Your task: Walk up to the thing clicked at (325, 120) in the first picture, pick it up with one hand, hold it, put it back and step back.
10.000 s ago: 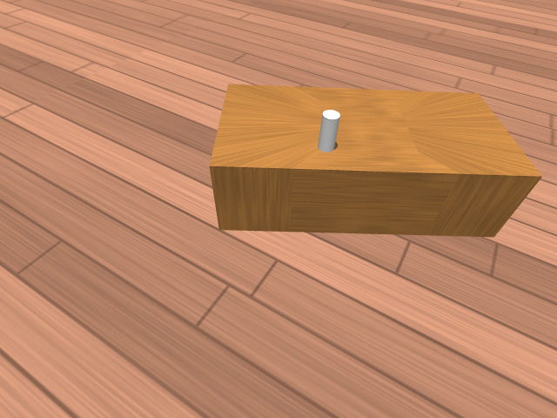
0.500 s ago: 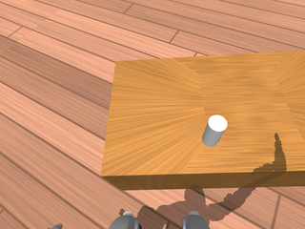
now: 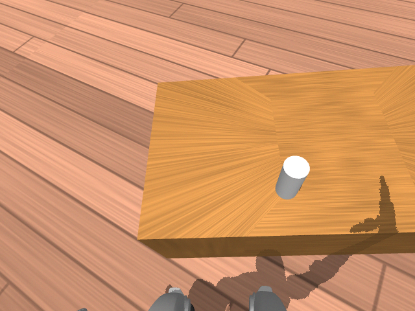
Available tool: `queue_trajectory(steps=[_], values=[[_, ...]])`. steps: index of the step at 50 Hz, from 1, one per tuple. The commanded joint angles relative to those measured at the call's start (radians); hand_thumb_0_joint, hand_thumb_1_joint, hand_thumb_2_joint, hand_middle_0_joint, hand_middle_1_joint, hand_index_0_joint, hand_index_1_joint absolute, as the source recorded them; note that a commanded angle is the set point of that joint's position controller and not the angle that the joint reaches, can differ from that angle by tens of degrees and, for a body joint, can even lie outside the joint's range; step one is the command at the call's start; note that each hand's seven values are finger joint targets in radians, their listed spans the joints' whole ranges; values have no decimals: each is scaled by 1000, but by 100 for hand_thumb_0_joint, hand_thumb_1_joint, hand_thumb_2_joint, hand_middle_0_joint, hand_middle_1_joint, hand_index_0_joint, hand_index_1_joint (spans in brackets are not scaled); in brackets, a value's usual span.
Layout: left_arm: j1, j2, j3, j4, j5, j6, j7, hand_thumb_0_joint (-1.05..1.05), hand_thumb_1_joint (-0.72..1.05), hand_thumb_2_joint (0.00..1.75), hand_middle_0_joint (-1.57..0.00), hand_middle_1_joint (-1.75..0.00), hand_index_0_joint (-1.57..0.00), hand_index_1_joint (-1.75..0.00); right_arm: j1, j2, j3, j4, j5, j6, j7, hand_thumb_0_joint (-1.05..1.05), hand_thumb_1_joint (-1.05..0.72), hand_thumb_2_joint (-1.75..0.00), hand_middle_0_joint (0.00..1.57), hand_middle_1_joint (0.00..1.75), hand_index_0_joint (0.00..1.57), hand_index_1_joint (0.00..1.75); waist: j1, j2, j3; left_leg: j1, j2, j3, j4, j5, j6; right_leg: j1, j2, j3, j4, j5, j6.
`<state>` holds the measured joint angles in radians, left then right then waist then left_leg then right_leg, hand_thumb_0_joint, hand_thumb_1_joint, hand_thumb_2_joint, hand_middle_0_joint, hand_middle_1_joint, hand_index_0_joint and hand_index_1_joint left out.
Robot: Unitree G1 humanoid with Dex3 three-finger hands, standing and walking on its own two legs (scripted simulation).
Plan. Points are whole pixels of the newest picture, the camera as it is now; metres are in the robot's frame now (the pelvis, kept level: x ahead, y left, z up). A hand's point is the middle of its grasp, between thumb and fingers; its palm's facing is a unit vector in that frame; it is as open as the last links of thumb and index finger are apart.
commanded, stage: approach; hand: right
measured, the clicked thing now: (290, 179) +0.48 -0.19 -0.25
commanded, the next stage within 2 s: close in in 0.50 s
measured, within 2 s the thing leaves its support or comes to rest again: neither
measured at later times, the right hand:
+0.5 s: hand (351, 185) +0.43 -0.32 -0.17, palm faces +0.13 +0.99 +0.02, open 17.6 cm
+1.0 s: hand (303, 187) +0.46 -0.22 -0.25, palm faces +0.14 +0.99 +0.00, open 17.3 cm
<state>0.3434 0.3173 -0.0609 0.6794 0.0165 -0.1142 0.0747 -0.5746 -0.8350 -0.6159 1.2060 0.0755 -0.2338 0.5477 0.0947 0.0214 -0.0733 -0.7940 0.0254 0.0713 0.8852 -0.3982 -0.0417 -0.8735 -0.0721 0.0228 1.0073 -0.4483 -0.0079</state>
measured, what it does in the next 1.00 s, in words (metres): lowers itself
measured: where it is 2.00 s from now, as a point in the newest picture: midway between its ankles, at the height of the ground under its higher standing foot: outside the picture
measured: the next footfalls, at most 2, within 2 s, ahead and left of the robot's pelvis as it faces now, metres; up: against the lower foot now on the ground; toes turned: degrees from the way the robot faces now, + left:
none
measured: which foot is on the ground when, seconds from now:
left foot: down 0.00-1.00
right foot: down 0.00-1.00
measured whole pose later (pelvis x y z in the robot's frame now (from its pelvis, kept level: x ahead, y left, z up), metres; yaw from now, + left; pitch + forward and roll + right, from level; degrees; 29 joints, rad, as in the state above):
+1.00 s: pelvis -0.08 +0.02 -0.28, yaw +5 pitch +35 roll +6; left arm 0.22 0.29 -0.04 0.65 0.05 -0.02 -0.02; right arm -0.89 -0.61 -0.60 1.01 0.07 -0.37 0.28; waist 0.17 -0.02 -0.15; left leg -1.97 0.02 0.05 2.00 -0.63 -0.03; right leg -2.03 -0.08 0.10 2.06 -0.65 0.01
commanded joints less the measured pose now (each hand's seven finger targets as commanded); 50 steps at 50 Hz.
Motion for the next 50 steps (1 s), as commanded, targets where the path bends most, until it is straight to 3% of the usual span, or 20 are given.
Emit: queue_trajectory(steps=[1,2,4,7,12,15,17,20,23,26,29,32,35,36,37,39,40,42,45,50], values=[[102,207,74,-47,8,-33,8,0,88,91,-20,-29,-19,-30,-251,-326,-31,-67,39,-88,9,0,61,-9,2,6,3,6,-4,-164,-273,-13,-40,-15,-18,167,73,227,21,51,-95,288,-6],[94,207,74,-49,10,-35,3,0,88,91,-20,-29,-19,-30,-287,-342,-51,-100,50,-115,12,0,61,-9,2,6,3,6,-7,-162,-289,-47,-40,-17,8,149,73,205,18,58,-73,267,-6],[74,205,67,-64,16,-44,-5,0,87,91,-20,-29,-19,-30,-310,-285,-26,-56,70,-160,28,0,61,-10,2,7,3,7,10,-163,-301,-137,-42,-20,70,116,70,154,19,54,-6,238,-8],[65,201,49,-75,24,-56,-13,0,87,91,-19,-29,-18,-30,-325,-257,-41,-65,113,-245,52,0,60,-9,2,6,3,6,10,-179,-389,-277,-44,-20,197,103,65,104,10,67,108,266,-5],[46,212,26,-104,32,-60,-16,0,88,91,-18,-29,-18,-30,-373,-289,-113,-138,181,-353,88,0,60,-6,4,5,4,5,10,-234,-535,-453,-48,-16,394,55,66,-29,4,85,286,273,0],[31,218,17,-111,38,-54,-11,0,89,91,-18,-29,-18,-30,-407,-338,-153,-117,177,-373,87,0,58,-4,5,4,5,4,11,-232,-554,-522,-46,-16,486,24,63,-168,10,74,396,197,-6],[27,216,15,-101,50,-49,-13,0,89,90,-18,-29,-18,-29,-436,-387,-186,-145,164,-387,82,0,59,-3,5,4,5,4,-5,-271,-620,-564,-44,-20,562,41,65,-220,9,67,478,224,-2],[22,226,21,-85,65,-42,-18,0,90,90,-18,-29,-18,-29,-532,-421,-209,-178,135,-387,75,0,55,-3,6,4,5,4,8,-334,-696,-643,-38,-14,653,43,65,-229,2,85,553,238,6],[26,237,39,-64,76,-35,-28,0,91,90,-18,-29,-18,-29,-599,-391,-180,-188,98,-359,57,0,55,-4,5,4,5,4,33,-352,-730,-732,-37,-4,722,23,66,-282,-2,91,621,196,5],[33,232,46,-56,79,-20,-44,0,90,90,-18,-29,-18,-29,-619,-368,-158,-213,66,-321,17,0,55,-4,5,4,5,4,35,-368,-808,-744,-39,-2,776,27,68,-324,2,83,685,188,2],[19,211,40,-57,73,-5,-67,0,90,90,-19,-29,-19,-29,-614,-310,-132,-176,56,-302,-20,0,53,-4,6,4,5,4,57,-296,-764,-792,-41,10,827,-19,69,-477,9,80,738,92,-5],[21,231,60,-58,73,13,-79,0,89,89,-19,-29,-19,-29,-679,-352,-142,-300,34,-305,-59,0,52,-3,6,4,5,4,39,-340,-820,-810,-36,8,878,-54,73,-518,14,71,770,30,-2],[17,219,68,-69,63,29,-85,0,89,89,-19,-29,-19,-29,-708,-278,-114,-319,36,-276,-108,0,53,-4,5,4,5,4,47,-305,-809,-826,-37,15,897,-93,72,-579,17,70,785,-42,-6],[10,221,74,-66,61,32,-88,0,90,89,-19,-29,-19,-29,-666,-199,-74,-270,36,-261,-119,0,53,-3,5,4,5,4,55,-296,-762,-864,-37,22,906,-124,73,-602,17,78,778,-85,-4],[20,219,78,-67,60,38,-90,0,90,89,-19,-29,-19,-29,-685,-222,-88,-331,31,-262,-141,0,50,-3,6,4,5,3,43,-304,-759,-877,-37,19,911,-134,75,-617,16,77,778,-110,-4],[28,234,96,-78,54,51,-88,0,89,89,-19,-29,-19,-29,-746,-276,-99,-474,11,-254,-185,0,50,-3,6,3,5,3,13,-363,-883,-836,-34,12,909,-132,77,-538,19,72,757,-112,1],[24,233,97,-81,51,59,-86,0,90,89,-18,-29,-19,-29,-737,-254,-78,-465,6,-239,-201,0,48,-3,6,3,5,3,19,-361,-874,-832,-35,16,911,-136,77,-530,20,74,748,-122,1],[30,218,106,-75,46,67,-87,0,90,89,-19,-29,-19,-29,-701,-121,-15,-412,17,-210,-222,0,48,-3,6,3,5,3,55,-301,-809,-846,-38,22,899,-138,75,-593,19,71,761,-126,-6],[33,202,101,-75,39,75,-81,0,90,90,-19,-29,-19,-29,-695,-182,-49,-447,8,-211,-266,0,48,-3,6,3,5,3,33,-255,-766,-828,-36,10,883,-147,74,-667,23,49,771,-139,-14],[24,179,103,-72,41,79,-81,0,90,90,-19,-29,-19,-29,-629,-45,20,-357,12,-204,-294,0,46,-4,6,4,5,4,56,-193,-666,-833,-40,-1,860,-162,73,-743,27,30,785,-161,-23]])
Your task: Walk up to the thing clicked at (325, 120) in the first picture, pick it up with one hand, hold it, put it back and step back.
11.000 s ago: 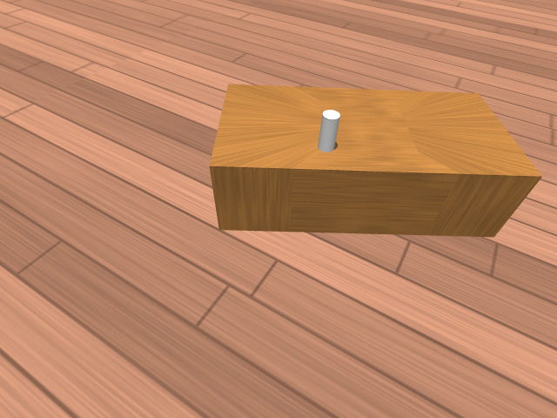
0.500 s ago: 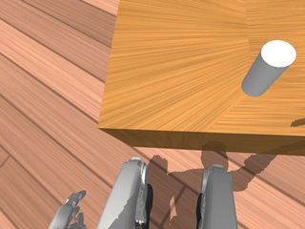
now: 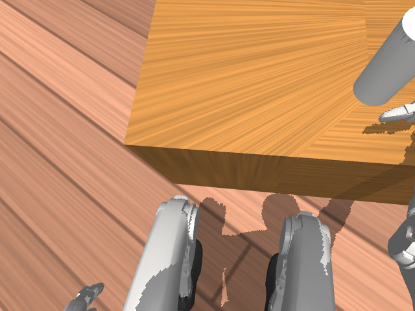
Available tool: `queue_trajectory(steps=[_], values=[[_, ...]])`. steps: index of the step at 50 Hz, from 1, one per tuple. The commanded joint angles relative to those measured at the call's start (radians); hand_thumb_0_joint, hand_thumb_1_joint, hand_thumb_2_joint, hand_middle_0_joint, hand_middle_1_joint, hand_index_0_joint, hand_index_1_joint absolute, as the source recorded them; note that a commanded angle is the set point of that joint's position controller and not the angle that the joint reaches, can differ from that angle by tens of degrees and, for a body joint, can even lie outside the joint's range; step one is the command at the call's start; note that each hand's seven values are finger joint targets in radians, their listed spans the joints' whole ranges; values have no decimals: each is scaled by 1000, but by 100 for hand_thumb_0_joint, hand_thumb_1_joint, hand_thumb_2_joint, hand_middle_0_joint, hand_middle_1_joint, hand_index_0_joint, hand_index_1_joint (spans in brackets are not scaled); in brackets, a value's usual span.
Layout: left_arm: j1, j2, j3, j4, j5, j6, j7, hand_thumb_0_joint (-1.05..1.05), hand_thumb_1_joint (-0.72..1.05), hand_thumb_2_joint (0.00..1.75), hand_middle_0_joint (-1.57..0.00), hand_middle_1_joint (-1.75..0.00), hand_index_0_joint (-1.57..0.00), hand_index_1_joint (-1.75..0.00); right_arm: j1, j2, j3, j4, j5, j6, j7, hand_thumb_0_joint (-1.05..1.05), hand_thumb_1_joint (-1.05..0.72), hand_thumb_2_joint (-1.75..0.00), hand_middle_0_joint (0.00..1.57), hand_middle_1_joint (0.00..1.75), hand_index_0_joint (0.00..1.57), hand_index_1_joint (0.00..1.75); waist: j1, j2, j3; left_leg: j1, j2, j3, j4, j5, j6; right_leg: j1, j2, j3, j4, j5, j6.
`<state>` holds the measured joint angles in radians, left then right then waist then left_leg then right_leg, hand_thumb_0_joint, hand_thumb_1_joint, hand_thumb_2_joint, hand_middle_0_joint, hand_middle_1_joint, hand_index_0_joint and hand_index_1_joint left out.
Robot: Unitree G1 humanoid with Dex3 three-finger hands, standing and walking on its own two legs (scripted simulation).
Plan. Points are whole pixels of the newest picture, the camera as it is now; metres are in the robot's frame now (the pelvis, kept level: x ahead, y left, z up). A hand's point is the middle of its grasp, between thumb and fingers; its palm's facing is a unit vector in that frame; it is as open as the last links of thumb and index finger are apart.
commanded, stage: close in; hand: right
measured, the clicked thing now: (396, 63) +0.54 -0.25 +0.03
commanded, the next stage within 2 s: rest palm in 0.14 s
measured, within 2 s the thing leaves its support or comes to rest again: leaves its support in 1.78 s
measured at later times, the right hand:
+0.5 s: hand (398, 76) +0.53 -0.26 +0.02, palm faces +0.23 +0.97 -0.01, open 17.0 cm
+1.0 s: hand (392, 70) +0.54 -0.26 +0.02, palm faces +0.23 +0.97 -0.01, open 14.1 cm
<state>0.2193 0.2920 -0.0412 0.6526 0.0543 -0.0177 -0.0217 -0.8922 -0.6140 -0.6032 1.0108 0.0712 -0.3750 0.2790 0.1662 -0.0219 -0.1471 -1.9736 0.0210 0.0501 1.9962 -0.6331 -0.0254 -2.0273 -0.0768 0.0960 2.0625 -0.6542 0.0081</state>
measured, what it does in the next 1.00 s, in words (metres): stands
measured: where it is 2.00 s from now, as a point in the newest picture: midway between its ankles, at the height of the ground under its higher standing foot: (230, 295)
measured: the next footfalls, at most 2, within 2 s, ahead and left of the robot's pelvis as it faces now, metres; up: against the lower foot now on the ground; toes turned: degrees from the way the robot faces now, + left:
none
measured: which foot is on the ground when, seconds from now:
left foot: down 0.00-1.00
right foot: down 0.00-1.00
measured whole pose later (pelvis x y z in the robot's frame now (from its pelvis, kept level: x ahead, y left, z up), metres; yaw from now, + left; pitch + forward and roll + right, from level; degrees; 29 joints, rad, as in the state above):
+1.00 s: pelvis +0.01 +0.00 +0.00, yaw -2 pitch +37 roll +5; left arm 0.20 0.29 -0.01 0.65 0.07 0.04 -0.03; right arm -0.95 -0.53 -0.51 1.02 0.05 -0.43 0.15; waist 0.16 -0.02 -0.14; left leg -1.98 0.04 0.03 2.01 -0.67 -0.03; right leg -2.03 -0.06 0.08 2.06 -0.67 0.01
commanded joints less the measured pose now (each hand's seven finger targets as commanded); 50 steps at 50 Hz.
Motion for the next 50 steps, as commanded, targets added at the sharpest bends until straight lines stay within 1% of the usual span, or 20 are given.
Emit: queue_trajectory(steps=[1,3,5,7,11,14,16,18,20,22,26,27,28,30,33,37,40,42,46,50], values=[[150,201,82,-44,3,-17,16,0,90,90,-19,-30,-19,-29,-309,-262,0,-159,18,-67,-31,0,45,-4,6,3,5,3,-16,-126,-572,350,-35,16,-255,76,55,389,31,-44,-264,48,-42],[143,205,86,-46,3,-14,15,0,89,90,-19,-30,-20,-29,-321,-257,0,-182,22,-78,-38,0,45,-4,6,4,5,4,-24,-139,-580,339,-32,19,-242,91,59,413,32,-40,-273,66,-40],[151,210,93,-47,4,-13,15,0,90,89,-20,-30,-20,-30,-334,-232,14,-178,24,-84,-39,0,46,-4,6,4,4,4,-9,-129,-586,347,-30,19,-243,110,57,421,33,-40,-266,84,-41],[148,212,94,-46,6,-9,12,0,90,89,-20,-30,-20,-29,-329,-212,27,-173,24,-94,-40,0,45,-4,6,4,4,4,-12,-149,-598,335,-27,23,-220,135,60,440,33,-35,-265,114,-36],[153,210,99,-55,8,-1,13,0,90,89,-19,-30,-20,-30,-396,-218,33,-256,22,-108,-55,0,44,-5,6,4,4,4,-14,-158,-687,383,-26,16,-234,160,58,483,35,-45,-261,140,-37],[158,207,102,-42,10,4,13,0,85,93,-20,-29,-18,-31,-344,-183,40,-222,18,-103,-69,0,39,-10,5,5,4,5,-17,-150,-679,376,-24,18,-226,183,56,494,34,-45,-255,166,-33],[158,214,106,-38,15,11,12,0,84,93,-20,-29,-18,-31,-372,-192,45,-257,13,-111,-76,0,38,-9,5,5,4,5,-27,-193,-700,369,-23,17,-214,197,61,531,34,-44,-260,195,-27],[166,214,112,-35,16,15,12,0,84,93,-20,-29,-18,-31,-379,-180,50,-267,10,-110,-82,0,41,-7,7,5,6,5,-16,-184,-723,376,-22,19,-205,235,60,558,32,-40,-249,244,-25],[151,209,113,-38,16,16,12,0,84,94,-20,-28,-18,-30,-360,-160,60,-236,16,-107,-87,0,43,-8,7,5,6,5,-14,-166,-700,390,-24,11,-220,231,57,519,33,-46,-237,223,-33],[154,206,112,-40,15,22,11,0,84,94,-19,-28,-18,-30,-372,-195,42,-273,9,-115,-96,0,46,-6,8,5,7,5,-27,-161,-724,426,-20,8,-219,230,57,501,36,-50,-249,214,-31],[144,202,114,-33,16,25,9,0,85,93,-20,-29,-18,-31,-343,-111,81,-232,13,-111,-99,0,44,-7,10,6,8,6,-8,-143,-673,383,-22,15,-222,210,57,502,36,-46,-255,194,-31],[146,204,118,-41,15,27,10,0,85,93,-20,-29,-18,-31,-367,-148,65,-258,10,-115,-105,0,45,-7,9,6,8,6,-15,-145,-691,392,-22,11,-225,202,59,497,36,-47,-256,183,-32],[144,204,116,-37,15,28,9,0,84,94,-20,-29,-18,-31,-346,-146,67,-226,7,-112,-107,0,47,-7,8,6,7,6,-18,-139,-672,399,-20,9,-225,201,57,483,38,-49,-253,179,-33],[150,199,118,-42,16,30,7,0,89,91,-20,-30,-20,-31,-356,-135,72,-247,5,-116,-109,0,44,-5,19,9,17,9,-10,-132,-705,407,-21,12,-219,218,56,499,36,-45,-249,200,-32],[146,203,117,-33,17,31,8,0,89,91,-20,-30,-20,-30,-363,-135,82,-215,2,-117,-108,0,42,-10,30,18,29,18,-10,-148,-656,377,-20,12,-214,195,60,474,39,-46,-254,177,-31],[140,202,112,-47,17,34,7,0,90,91,-20,-30,-19,-30,-422,-175,66,-240,0,-130,-114,0,41,-12,39,24,38,24,-13,-139,-681,380,-21,11,-219,157,61,465,40,-46,-256,136,-34],[145,204,112,-35,19,32,6,0,90,90,-20,-30,-20,-30,-424,-135,86,-204,0,-132,-117,0,39,-15,44,27,42,27,-1,-150,-649,340,-20,17,-211,132,61,461,40,-41,-262,108,-31],[156,211,113,-35,21,35,4,0,89,90,-20,-30,-20,-30,-420,-174,74,-198,-14,-131,-122,0,35,-19,52,34,51,34,-13,-181,-681,332,-20,19,-195,156,66,500,39,-39,-260,149,-24],[167,212,110,-34,20,40,6,0,90,90,-20,-30,-20,-30,-439,-154,78,-193,-8,-124,-125,0,32,-29,68,47,67,48,6,-149,-694,355,-19,21,-202,183,60,500,39,-39,-246,171,-28],[179,217,112,-30,18,43,7,0,90,90,-19,-30,-19,-30,-420,-170,68,-169,-15,-115,-135,0,23,-37,83,59,82,59,1,-159,-702,370,-17,19,-199,203,59,509,39,-43,-242,195,-27]])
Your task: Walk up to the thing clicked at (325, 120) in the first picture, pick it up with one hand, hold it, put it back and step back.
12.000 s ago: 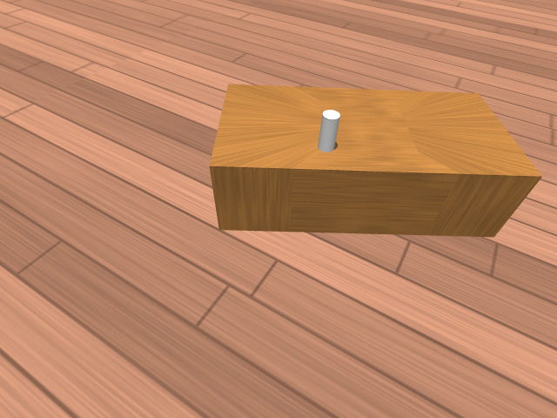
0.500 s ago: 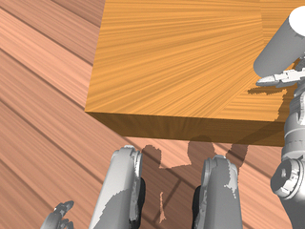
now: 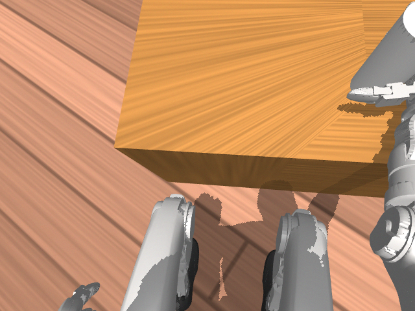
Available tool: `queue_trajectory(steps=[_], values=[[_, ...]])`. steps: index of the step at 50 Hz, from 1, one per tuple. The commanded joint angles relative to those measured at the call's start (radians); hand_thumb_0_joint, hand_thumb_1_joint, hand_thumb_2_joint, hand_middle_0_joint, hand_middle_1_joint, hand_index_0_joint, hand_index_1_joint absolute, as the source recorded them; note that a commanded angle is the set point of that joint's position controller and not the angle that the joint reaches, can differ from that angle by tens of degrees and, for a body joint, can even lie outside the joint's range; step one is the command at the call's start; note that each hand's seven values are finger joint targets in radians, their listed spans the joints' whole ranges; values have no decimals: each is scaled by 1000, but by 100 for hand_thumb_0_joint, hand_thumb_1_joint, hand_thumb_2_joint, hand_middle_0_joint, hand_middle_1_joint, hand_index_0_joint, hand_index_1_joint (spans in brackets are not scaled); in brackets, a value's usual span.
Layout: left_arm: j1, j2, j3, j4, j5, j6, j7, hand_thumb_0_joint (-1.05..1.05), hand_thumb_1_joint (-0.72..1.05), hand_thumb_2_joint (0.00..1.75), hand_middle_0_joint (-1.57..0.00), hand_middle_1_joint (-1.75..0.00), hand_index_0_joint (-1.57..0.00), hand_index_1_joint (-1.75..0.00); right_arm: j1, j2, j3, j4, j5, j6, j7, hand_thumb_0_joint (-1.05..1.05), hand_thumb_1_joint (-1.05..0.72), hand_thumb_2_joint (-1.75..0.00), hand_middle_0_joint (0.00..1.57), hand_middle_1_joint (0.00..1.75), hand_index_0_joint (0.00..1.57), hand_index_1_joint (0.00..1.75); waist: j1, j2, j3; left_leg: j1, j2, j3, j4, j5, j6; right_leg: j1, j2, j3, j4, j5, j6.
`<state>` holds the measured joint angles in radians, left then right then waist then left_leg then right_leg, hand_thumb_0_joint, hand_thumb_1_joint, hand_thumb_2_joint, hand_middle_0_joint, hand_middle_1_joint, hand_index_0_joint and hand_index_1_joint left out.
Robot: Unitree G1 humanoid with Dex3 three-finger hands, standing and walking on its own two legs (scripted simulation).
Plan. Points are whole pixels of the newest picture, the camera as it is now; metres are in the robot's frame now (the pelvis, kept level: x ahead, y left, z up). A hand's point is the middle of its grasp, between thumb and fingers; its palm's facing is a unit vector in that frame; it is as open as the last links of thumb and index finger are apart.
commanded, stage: close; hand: right
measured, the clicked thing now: (395, 60) +0.54 -0.24 +0.03
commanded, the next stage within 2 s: settle in 0.34 s
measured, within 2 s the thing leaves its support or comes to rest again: leaves its support in 0.78 s
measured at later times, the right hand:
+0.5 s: hand (388, 70) +0.53 -0.24 +0.02, palm faces +0.22 +0.98 -0.02, open 9.4 cm
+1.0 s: hand out of the picture +0.53 -0.25 +0.07, palm faces +0.23 +0.97 -0.03, open 9.7 cm
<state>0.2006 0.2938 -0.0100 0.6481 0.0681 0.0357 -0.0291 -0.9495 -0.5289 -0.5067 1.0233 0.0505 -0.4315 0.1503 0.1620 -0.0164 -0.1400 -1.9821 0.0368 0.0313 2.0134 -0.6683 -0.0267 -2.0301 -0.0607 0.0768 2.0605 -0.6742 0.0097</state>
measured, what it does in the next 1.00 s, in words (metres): rises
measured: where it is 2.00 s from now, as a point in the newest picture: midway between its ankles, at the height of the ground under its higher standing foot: (227, 293)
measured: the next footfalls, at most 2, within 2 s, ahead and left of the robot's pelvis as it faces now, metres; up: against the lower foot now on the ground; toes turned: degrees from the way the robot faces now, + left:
none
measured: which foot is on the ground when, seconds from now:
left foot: down 0.00-1.00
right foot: down 0.00-1.00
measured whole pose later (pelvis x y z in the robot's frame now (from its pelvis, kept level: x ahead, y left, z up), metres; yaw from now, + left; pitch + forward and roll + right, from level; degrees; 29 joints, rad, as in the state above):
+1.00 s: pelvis +0.01 +0.00 +0.05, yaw +0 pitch +35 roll +5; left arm 0.19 0.28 0.01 0.66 0.05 0.02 0.00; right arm -0.86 -0.49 -0.48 0.92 0.06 -0.37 0.10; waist 0.16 -0.02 -0.15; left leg -1.81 0.03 0.04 1.84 -0.65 -0.03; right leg -1.86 -0.07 0.06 1.89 -0.66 0.00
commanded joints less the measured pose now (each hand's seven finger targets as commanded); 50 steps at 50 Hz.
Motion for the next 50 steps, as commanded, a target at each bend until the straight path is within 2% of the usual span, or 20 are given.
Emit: queue_trajectory(steps=[1,3,8,9,11,16,17,18,22,24,25,27,29,32,34,37,42,45,49,50], values=[[195,210,81,-25,6,-10,14,0,90,90,-19,-30,-19,-30,-352,-237,-19,-164,6,-53,-6,0,21,-41,88,64,87,64,12,-149,-687,379,-34,35,-217,245,59,478,23,-27,-225,215,-33],[202,208,75,-27,4,-5,12,0,90,90,-19,-30,-19,-30,-346,-273,-48,-200,5,-58,-8,0,15,-46,96,70,95,70,-1,-151,-709,395,-34,38,-213,268,59,492,23,-26,-232,247,-31],[191,208,79,-29,0,-3,12,0,91,90,-19,-30,-19,-29,-345,-238,-31,-209,11,-55,-6,0,-4,-60,109,84,107,84,6,-168,-682,360,-34,44,-211,231,64,500,23,-17,-252,214,-28],[190,210,80,-35,0,-2,14,0,91,89,-19,-29,-19,-29,-378,-276,-46,-256,11,-62,-12,0,-7,-63,110,87,109,87,-2,-180,-707,368,-34,39,-213,230,66,505,23,-18,-249,212,-29],[189,211,80,-31,1,-2,16,0,89,90,-19,-30,-19,-30,-380,-255,-29,-225,12,-59,-13,0,-13,-74,116,96,115,96,12,-179,-673,353,-34,40,-221,194,66,484,25,-19,-256,166,-30],[192,206,80,-27,4,-4,17,0,92,88,-19,-30,-20,-29,-363,-240,-27,-250,15,-66,-10,0,-29,-98,125,116,125,116,6,-185,-694,356,-35,41,-215,223,66,506,24,-21,-251,203,-28],[184,205,80,-36,2,-5,17,0,91,89,-19,-29,-19,-29,-355,-256,-31,-253,13,-62,-14,0,-31,-101,127,118,127,119,-9,-181,-714,375,-35,34,-227,219,66,511,24,-28,-252,197,-30],[195,204,83,-29,4,-6,17,0,92,88,-19,-29,-19,-29,-333,-230,-22,-207,12,-56,-15,0,-33,-105,129,123,129,123,6,-156,-697,390,-36,33,-228,232,63,489,23,-30,-238,203,-32],[178,194,76,-34,1,-9,16,0,92,88,-19,-29,-20,-29,-339,-234,-25,-253,19,-68,-14,0,-40,-115,136,132,137,132,-5,-151,-694,399,-35,31,-234,204,62,459,25,-33,-246,168,-33],[180,202,84,-28,1,-12,18,0,91,89,-21,-30,-21,-30,-295,-226,-33,-205,20,-62,-15,0,-36,-130,130,140,134,140,-6,-152,-683,380,-37,34,-229,213,63,476,24,-32,-244,183,-32],[177,202,83,-38,0,-10,18,0,91,89,-21,-30,-21,-30,-351,-241,-27,-279,23,-68,-13,0,-36,-131,130,141,133,141,-5,-165,-712,387,-37,32,-234,210,65,489,23,-32,-247,179,-32],[182,195,81,-34,0,-11,18,0,90,89,-20,-30,-21,-30,-360,-227,-16,-276,22,-68,-12,0,-33,-132,131,143,135,143,4,-159,-723,411,-36,33,-239,225,61,496,23,-31,-252,190,-32],[184,198,85,-35,-1,-13,22,0,91,89,-20,-30,-20,-30,-347,-265,-45,-298,27,-63,-18,0,-31,-135,132,146,136,146,-9,-141,-755,462,-37,22,-252,267,54,498,22,-39,-234,221,-38],[177,193,86,-39,-5,-12,25,0,91,89,-20,-30,-20,-30,-407,-250,-16,-367,24,-59,-25,0,-26,-132,132,144,136,144,-5,-180,-775,459,-37,24,-272,235,59,542,22,-37,-273,196,-33],[180,203,96,-34,-7,-13,29,0,91,89,-20,-30,-20,-30,-387,-281,-42,-377,24,-54,-36,0,-23,-130,131,143,136,143,-20,-184,-788,467,-37,25,-278,230,61,567,22,-36,-285,199,-31],[184,199,96,-33,-8,-13,36,0,91,89,-20,-30,-20,-29,-406,-279,-36,-458,32,-53,-48,0,-19,-129,131,143,136,143,-17,-203,-840,504,-36,27,-293,285,59,656,20,-32,-305,266,-29],[177,194,99,-22,-14,-19,45,0,90,90,-20,-30,-19,-30,-378,-268,-13,-444,36,-33,-55,0,-15,-126,131,141,135,141,-16,-216,-792,518,-39,17,-344,292,60,690,18,-31,-347,275,-30],[185,188,98,-9,-17,-25,50,0,90,90,-20,-30,-19,-30,-403,-229,13,-426,38,-31,-56,0,-15,-125,129,139,133,139,6,-218,-751,496,-37,25,-360,291,64,725,19,-20,-377,285,-26],[184,187,93,-11,-15,-28,47,0,91,89,-20,-30,-20,-30,-375,-256,-9,-370,31,-36,-46,0,-16,-126,129,140,134,140,-6,-210,-696,495,-37,28,-383,277,67,725,19,-14,-408,283,-25],[180,184,91,-17,-17,-30,46,0,90,90,-20,-30,-20,-30,-345,-229,0,-320,31,-29,-41,0,-16,-127,129,140,134,140,-3,-192,-681,497,-39,31,-397,262,67,730,20,-11,-425,265,-26]])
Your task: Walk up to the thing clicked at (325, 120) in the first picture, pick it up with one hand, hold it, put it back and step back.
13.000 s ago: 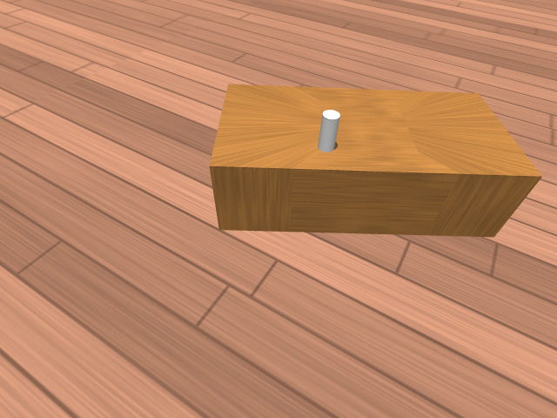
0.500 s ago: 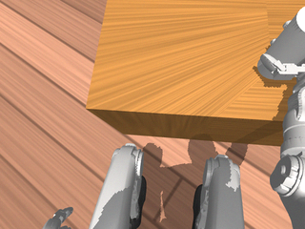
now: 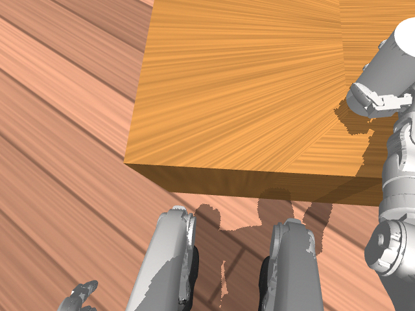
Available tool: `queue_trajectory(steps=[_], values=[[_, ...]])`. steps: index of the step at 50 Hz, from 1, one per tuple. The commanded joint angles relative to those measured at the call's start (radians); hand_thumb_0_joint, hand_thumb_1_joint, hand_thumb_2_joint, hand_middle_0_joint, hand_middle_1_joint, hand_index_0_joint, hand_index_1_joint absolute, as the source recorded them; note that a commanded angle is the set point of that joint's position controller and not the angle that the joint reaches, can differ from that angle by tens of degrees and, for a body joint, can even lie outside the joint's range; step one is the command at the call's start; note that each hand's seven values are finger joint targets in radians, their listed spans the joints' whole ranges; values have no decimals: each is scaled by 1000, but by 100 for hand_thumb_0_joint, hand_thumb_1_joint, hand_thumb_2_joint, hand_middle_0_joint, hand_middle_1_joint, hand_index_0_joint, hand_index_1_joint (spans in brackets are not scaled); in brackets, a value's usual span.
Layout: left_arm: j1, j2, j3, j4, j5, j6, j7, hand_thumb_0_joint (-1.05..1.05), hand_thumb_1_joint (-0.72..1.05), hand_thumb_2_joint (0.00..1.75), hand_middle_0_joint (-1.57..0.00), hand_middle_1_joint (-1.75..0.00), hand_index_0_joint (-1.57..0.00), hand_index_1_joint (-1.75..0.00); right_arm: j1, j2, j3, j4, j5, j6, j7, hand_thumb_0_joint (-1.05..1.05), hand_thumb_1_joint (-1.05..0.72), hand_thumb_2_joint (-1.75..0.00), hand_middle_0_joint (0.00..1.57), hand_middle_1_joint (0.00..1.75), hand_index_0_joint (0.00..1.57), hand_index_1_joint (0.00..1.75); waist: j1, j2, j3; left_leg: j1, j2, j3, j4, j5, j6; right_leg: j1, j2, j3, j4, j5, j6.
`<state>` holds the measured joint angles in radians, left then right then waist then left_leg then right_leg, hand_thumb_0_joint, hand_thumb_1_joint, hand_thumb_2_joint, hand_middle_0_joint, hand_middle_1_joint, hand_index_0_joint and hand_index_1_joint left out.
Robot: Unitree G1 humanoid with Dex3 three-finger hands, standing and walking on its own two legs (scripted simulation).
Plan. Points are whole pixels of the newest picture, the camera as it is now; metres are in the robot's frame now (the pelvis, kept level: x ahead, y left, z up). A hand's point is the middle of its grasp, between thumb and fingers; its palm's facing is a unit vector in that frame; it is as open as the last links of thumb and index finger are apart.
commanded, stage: settle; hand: right
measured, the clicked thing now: (388, 74) +0.53 -0.24 +0.03
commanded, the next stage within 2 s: lift in 0.66 s
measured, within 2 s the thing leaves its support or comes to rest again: neither
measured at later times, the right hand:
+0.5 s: hand (395, 64) +0.53 -0.24 +0.05, palm faces +0.22 +0.98 -0.02, open 9.7 cm
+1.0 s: hand (400, 57) +0.52 -0.23 +0.08, palm faces +0.22 +0.97 -0.02, open 9.7 cm
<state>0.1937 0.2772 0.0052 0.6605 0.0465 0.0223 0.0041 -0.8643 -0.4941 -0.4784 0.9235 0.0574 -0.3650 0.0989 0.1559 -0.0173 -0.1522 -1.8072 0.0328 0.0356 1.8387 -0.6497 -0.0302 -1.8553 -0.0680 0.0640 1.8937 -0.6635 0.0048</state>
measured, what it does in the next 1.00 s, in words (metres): rises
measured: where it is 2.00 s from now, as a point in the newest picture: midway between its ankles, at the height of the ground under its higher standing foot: (225, 297)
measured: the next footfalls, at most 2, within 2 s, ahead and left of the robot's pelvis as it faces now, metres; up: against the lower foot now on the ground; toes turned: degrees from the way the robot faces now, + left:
none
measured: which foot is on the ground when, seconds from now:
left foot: down 0.00-1.00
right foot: down 0.00-1.00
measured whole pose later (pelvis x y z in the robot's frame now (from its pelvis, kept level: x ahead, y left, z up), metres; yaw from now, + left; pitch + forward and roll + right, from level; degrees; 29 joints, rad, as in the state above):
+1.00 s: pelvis +0.02 +0.00 +0.07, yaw +0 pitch +33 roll +4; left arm 0.22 0.27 0.01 0.66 0.05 0.01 0.00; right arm -0.79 -0.44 -0.47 0.92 0.07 -0.40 0.10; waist 0.15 -0.02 -0.15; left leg -1.58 0.02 0.04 1.61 -0.61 -0.03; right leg -1.63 -0.08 0.05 1.67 -0.63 0.01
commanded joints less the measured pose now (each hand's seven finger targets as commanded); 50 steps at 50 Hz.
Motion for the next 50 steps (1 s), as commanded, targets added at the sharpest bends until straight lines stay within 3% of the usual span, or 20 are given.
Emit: queue_trajectory(steps=[1,6,10,12,18,21,23,26,30,31,37,41,42,47,48,50], values=[[189,208,79,-31,3,-18,11,0,90,90,-20,-30,-20,-30,-426,-264,-28,-214,26,-94,15,0,-17,-129,129,142,134,142,3,-192,-662,320,-34,27,-225,242,72,560,26,5,-264,254,-21],[199,207,79,-48,3,-20,5,0,91,89,-20,-30,-20,-30,-403,-278,-50,-209,31,-99,31,0,-17,-130,128,142,133,142,-4,-164,-689,385,-37,24,-250,299,69,585,25,4,-276,326,-25],[197,211,81,-45,4,-24,3,0,91,88,-20,-30,-20,-29,-439,-259,-25,-217,30,-106,32,0,-22,-129,126,141,131,141,1,-196,-683,361,-38,26,-268,261,71,626,24,13,-311,295,-20],[202,218,83,-45,5,-24,4,0,91,88,-19,-30,-20,-29,-480,-298,-39,-264,27,-120,27,0,-22,-129,125,139,129,139,-8,-229,-697,341,-38,25,-272,245,74,676,18,27,-330,296,-16],[203,210,80,-42,7,-33,10,0,92,88,-19,-30,-19,-29,-480,-274,-21,-273,39,-128,22,0,-23,-133,124,142,129,142,0,-215,-721,408,-38,22,-309,263,69,691,23,10,-337,298,-22],[205,209,78,-36,9,-34,12,0,91,88,-19,-30,-19,-29,-473,-306,-39,-273,36,-130,15,0,-27,-136,125,145,130,145,-12,-219,-734,429,-42,20,-320,286,70,707,24,5,-344,331,-23],[213,211,78,-31,9,-34,13,0,91,88,-19,-30,-19,-29,-470,-265,-20,-246,37,-128,16,0,-27,-137,128,146,133,146,2,-217,-709,408,-41,27,-321,278,71,729,22,17,-362,339,-16],[209,203,75,-33,6,-35,14,0,91,89,-19,-30,-19,-29,-471,-301,-44,-247,37,-131,11,0,-26,-138,126,146,131,146,-3,-189,-720,465,-42,18,-343,301,67,704,25,1,-356,335,-26],[213,195,71,-30,9,-35,10,0,91,89,-19,-30,-19,-29,-419,-264,-34,-186,38,-129,19,0,-24,-136,124,145,130,145,0,-181,-691,490,-41,15,-349,345,64,695,25,-8,-355,382,-26],[208,196,71,-38,7,-35,10,0,91,89,-19,-30,-19,-29,-427,-287,-49,-210,39,-134,16,0,-25,-135,125,144,129,144,-8,-160,-699,514,-42,13,-359,343,62,678,26,-9,-360,367,-29],[214,195,72,-36,11,-31,4,0,92,88,-19,-30,-19,-29,-424,-266,-41,-203,33,-143,24,0,-28,-134,124,143,128,143,1,-182,-678,489,-44,16,-360,355,66,717,23,-1,-375,408,-24],[198,192,74,-50,10,-32,4,0,92,88,-20,-31,-21,-29,-441,-285,-46,-250,36,-150,18,0,-24,-130,127,141,130,141,-15,-192,-716,535,-44,10,-382,316,66,708,27,-11,-396,338,-27],[201,188,73,-47,10,-33,3,0,93,87,-20,-31,-21,-29,-414,-245,-33,-233,39,-146,18,0,-24,-129,125,139,129,139,-8,-178,-703,523,-44,15,-384,320,64,724,25,-6,-400,348,-25],[200,188,78,-52,7,-35,8,0,93,88,-20,-31,-21,-29,-405,-271,-42,-328,40,-146,0,0,-26,-129,126,140,130,140,-28,-195,-758,581,-46,12,-417,343,64,787,27,-12,-426,379,-25],[195,187,81,-49,7,-36,8,0,92,88,-20,-31,-21,-29,-376,-234,-22,-318,44,-143,-1,0,-24,-129,126,140,129,140,-28,-196,-749,592,-44,9,-425,352,64,796,27,-14,-433,385,-26],[198,183,84,-44,5,-39,12,0,92,88,-20,-31,-21,-29,-350,-224,-19,-323,45,-140,-9,0,-24,-129,126,140,130,140,-22,-168,-742,618,-47,8,-446,367,59,796,25,-17,-439,387,-29]])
